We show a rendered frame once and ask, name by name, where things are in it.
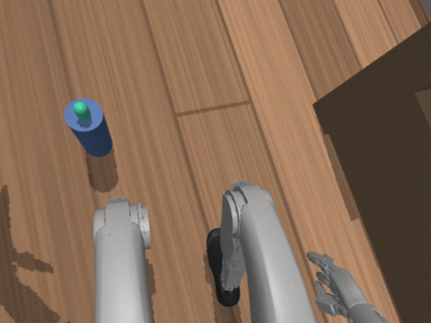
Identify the right robot hand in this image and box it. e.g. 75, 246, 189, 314
306, 252, 369, 318

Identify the bottle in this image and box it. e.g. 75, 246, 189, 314
64, 98, 112, 157

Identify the right robot arm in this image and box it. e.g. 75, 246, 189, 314
347, 303, 389, 323

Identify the sofa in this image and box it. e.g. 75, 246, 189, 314
313, 22, 431, 323

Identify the right robot foot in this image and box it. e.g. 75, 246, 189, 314
207, 228, 240, 307

